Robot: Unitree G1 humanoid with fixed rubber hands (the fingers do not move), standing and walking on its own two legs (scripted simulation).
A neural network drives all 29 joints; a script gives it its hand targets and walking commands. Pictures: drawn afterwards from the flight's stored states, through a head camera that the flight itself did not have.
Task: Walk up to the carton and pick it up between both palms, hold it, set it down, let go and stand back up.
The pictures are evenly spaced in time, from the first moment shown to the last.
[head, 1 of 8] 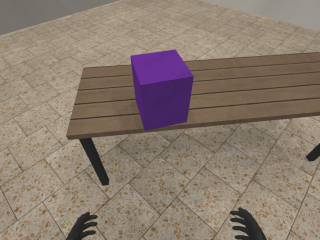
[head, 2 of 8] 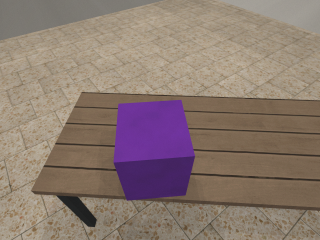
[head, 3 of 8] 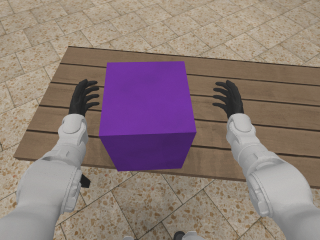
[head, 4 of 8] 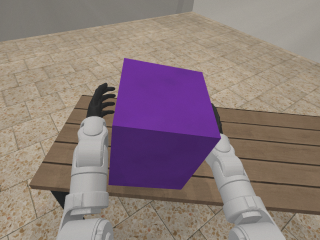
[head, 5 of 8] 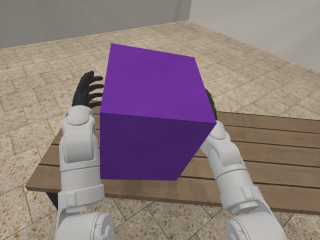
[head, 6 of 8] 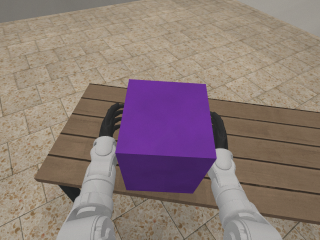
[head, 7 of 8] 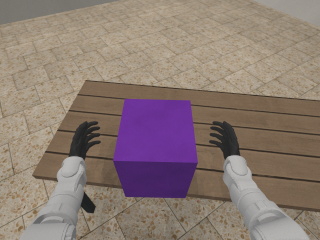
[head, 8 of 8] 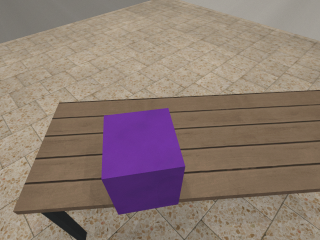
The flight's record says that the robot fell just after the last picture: no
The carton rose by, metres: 0.24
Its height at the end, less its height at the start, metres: +0.00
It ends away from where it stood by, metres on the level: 0.03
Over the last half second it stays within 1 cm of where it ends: yes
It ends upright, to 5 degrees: yes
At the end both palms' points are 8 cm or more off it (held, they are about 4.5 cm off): yes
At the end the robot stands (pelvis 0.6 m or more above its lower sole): yes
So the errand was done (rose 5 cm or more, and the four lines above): yes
